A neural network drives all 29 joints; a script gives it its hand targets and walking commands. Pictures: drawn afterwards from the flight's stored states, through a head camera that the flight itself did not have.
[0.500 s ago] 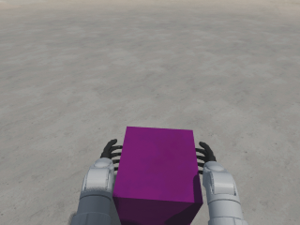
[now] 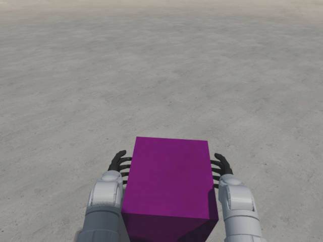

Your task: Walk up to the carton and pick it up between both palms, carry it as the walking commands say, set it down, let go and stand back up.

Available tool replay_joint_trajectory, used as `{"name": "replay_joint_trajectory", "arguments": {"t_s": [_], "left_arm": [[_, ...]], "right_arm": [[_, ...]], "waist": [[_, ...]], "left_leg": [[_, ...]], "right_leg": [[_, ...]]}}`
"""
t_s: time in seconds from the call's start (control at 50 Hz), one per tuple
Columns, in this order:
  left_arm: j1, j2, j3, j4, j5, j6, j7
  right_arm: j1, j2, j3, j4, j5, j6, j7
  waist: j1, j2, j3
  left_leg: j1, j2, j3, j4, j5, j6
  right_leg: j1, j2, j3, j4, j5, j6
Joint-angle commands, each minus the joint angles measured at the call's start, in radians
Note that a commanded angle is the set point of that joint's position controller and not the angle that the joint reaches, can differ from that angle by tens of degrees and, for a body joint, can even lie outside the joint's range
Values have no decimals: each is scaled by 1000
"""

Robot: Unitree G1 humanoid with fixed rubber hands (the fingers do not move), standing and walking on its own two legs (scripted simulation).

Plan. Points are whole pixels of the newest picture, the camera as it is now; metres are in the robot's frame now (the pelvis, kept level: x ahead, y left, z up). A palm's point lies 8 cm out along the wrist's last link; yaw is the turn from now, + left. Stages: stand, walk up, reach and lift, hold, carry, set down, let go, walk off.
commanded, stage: hold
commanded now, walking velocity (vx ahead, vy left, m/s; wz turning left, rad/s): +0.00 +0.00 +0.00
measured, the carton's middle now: (168, 194) +0.29 +0.00 -0.03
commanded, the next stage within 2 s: carry in 0.66 s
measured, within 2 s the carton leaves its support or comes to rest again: neither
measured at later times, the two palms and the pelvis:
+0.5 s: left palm (114, 178) +0.29 +0.14 +0.05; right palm (225, 181) +0.29 -0.14 +0.05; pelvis +0.00 +0.00 +0.00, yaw +0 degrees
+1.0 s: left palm (113, 167) +0.30 +0.15 +0.08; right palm (223, 169) +0.31 -0.14 +0.07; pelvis -0.02 -0.01 -0.02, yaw +3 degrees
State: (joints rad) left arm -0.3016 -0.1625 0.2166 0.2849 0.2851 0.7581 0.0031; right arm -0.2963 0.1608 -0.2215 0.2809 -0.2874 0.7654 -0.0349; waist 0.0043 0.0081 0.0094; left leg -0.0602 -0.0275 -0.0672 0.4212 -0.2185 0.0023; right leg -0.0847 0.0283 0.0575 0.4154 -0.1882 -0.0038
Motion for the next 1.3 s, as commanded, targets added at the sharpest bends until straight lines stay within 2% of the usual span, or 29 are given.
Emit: {"name": "replay_joint_trajectory", "arguments": {"t_s": [0.0, 0.26, 0.62, 0.64, 0.66, 0.7, 0.76, 0.8, 0.84, 0.88, 0.92, 0.94, 0.96, 0.98, 1.0, 1.02, 1.04, 1.06, 1.08, 1.12, 1.14, 1.16, 1.18, 1.2, 1.22, 1.24, 1.26, 1.28], "left_arm": [[-473, -985, -517, -37, -273, -36, -238], [-442, -983, -526, -58, -276, -32, -233], [-463, -981, -521, -44, -272, -34, -235], [-484, -958, -563, -30, -277, -33, -230], [-478, -978, -559, -27, -284, -37, -227], [-501, -973, -602, -93, -322, -33, -214], [-480, -955, -689, -203, -383, 10, -185], [-568, -913, -737, -276, -435, 47, -162], [-650, -877, -767, -318, -478, 99, -143], [-689, -870, -779, -344, -514, 157, -131], [-787, -863, -790, -379, -571, 212, -118], [-820, -856, -778, -368, -585, 237, -111], [-836, -845, -759, -347, -593, 258, -104], [-850, -827, -734, -325, -600, 275, -99], [-854, -828, -710, -300, -603, 293, -95], [-910, -833, -698, -312, -613, 308, -88], [-968, -824, -682, -317, -613, 321, -77], [-990, -824, -665, -325, -608, 340, -68], [-979, -842, -645, -308, -601, 362, -60], [-985, -841, -603, -272, -582, 389, -51], [-978, -843, -586, -254, -574, 399, -50], [-950, -852, -569, -231, -564, 408, -52], [-957, -866, -563, -218, -564, 411, -53], [-977, -889, -564, -214, -570, 415, -57], [-1035, -909, -580, -247, -578, 420, -63], [-1032, -936, -589, -242, -581, 425, -68], [-1082, -943, -609, -246, -606, 424, -72], [-1139, -958, -638, -256, -640, 422, -77]], "right_arm": [[-496, 987, 542, -53, 293, -39, 268], [-474, 981, 551, -80, 299, -35, 263], [-498, 983, 543, -69, 293, -37, 262], [-536, 955, 575, -61, 298, -48, 259], [-535, 964, 573, -76, 299, -45, 256], [-539, 963, 614, -116, 327, -36, 248], [-527, 941, 693, -206, 397, 10, 230], [-601, 899, 742, -267, 460, 45, 212], [-640, 863, 764, -293, 505, 94, 193], [-662, 847, 772, -325, 535, 150, 177], [-788, 822, 793, -389, 587, 204, 157], [-836, 809, 787, -395, 601, 232, 147], [-878, 805, 778, -390, 611, 257, 140], [-911, 809, 765, -383, 617, 281, 134], [-929, 836, 753, -366, 625, 303, 130], [-996, 852, 749, -367, 648, 315, 125], [-1065, 856, 742, -358, 675, 324, 125], [-1098, 867, 731, -345, 694, 343, 123], [-1097, 880, 708, -314, 696, 366, 123], [-1076, 897, 656, -228, 682, 396, 122], [-1046, 914, 631, -190, 671, 405, 121], [-1013, 928, 607, -159, 657, 413, 121], [-1002, 939, 588, -136, 646, 418, 124], [-1009, 933, 570, -130, 634, 418, 128], [-1024, 941, 571, -136, 632, 413, 128], [-1014, 960, 582, -157, 619, 418, 126], [-1054, 957, 589, -180, 617, 416, 121], [-1101, 952, 593, -208, 615, 410, 116]], "waist": [[0, -6, -216], [0, -4, -211], [1, -6, -207], [-2, -38, -207], [-5, -41, -217], [-3, -32, -245], [-6, -20, -331], [-7, 8, -390], [-10, 68, -413], [-11, 137, -414], [-1, 159, -416], [5, 130, -421], [12, 46, -435], [21, -146, -460], [18, -308, -477], [7, -244, -493], [5, -180, -492], [0, -165, -490], [-3, -184, -502], [-5, -222, -516], [-12, -213, -522], [-13, -187, -526], [-16, -142, -542], [-20, -6, -530], [-27, 205, -495], [-22, 176, -499], [-23, 116, -491], [-23, 94, -484]], "left_leg": [[-26, -44, -30, -80, 104, 4], [-25, -45, -34, -80, 122, 2], [-45, -47, -31, -77, 77, 5], [-147, 119, -28, -13, -85, 34], [-169, 124, -65, -7, -149, 44], [-230, 128, -71, 34, -140, 41], [-240, 133, -74, 131, 75, 39], [-218, 148, -96, 166, 231, 54], [-204, 188, -174, 133, 259, 84], [-210, 224, -253, 96, 252, 113], [-255, 217, -266, 82, 230, 114], [-298, 192, -238, 93, 193, 100], [-366, 142, -173, 153, 137, 73], [-486, 30, -42, 335, -2, 28], [-589, -48, 84, 518, -289, 4], [-584, -5, 115, 599, -361, -2], [-548, 11, 117, 579, -323, 1], [-511, 32, 113, 528, -283, 0], [-469, 37, 107, 443, -258, 4], [-386, -8, 153, 255, -213, 8], [-328, -29, 184, 125, -126, 8], [-241, -17, 182, 23, -21, 7], [-119, 48, 101, -20, 45, 14], [28, 181, -80, -17, 212, 57], [76, 373, -291, -7, 525, 154], [88, 388, -271, 8, 631, 204], [74, 366, -224, 6, 598, 205], [50, 336, -167, 5, 533, 189]], "right_leg": [[89, 45, 35, -59, 102, 3], [93, 47, 37, -57, 120, 3], [77, 43, 37, -53, 75, 2], [-129, -137, 91, -34, -42, -29], [-160, -143, 111, -36, -118, -31], [-182, -151, 100, -7, -107, -33], [-188, -159, 61, 99, 105, -36], [-194, -146, 31, 186, 203, -32], [-241, -114, -2, 268, 137, -11], [-289, -80, -25, 308, -1, 9], [-275, -56, -40, 262, -136, 11], [-236, -60, -31, 226, -151, 2], [-170, -104, 29, 154, -142, -19], [-64, -253, 228, 12, -51, -81], [15, -413, 370, -57, 173, -168], [26, -439, 324, -35, 312, -194], [6, -403, 239, -6, 373, -186], [-13, -369, 156, 31, 400, -163], [-21, -344, 97, 62, 414, -141], [-16, -313, 28, 99, 440, -126], [-17, -300, 1, 124, 422, -115], [-57, -282, -22, 153, 392, -90], [-152, -258, -44, 214, 312, -47], [-354, -207, -91, 295, 78, 22], [-525, -105, -163, 393, -265, 74], [-529, -96, -107, 485, -368, 63], [-523, -93, -84, 510, -345, 53], [-514, -99, -81, 500, -299, 44]]}}
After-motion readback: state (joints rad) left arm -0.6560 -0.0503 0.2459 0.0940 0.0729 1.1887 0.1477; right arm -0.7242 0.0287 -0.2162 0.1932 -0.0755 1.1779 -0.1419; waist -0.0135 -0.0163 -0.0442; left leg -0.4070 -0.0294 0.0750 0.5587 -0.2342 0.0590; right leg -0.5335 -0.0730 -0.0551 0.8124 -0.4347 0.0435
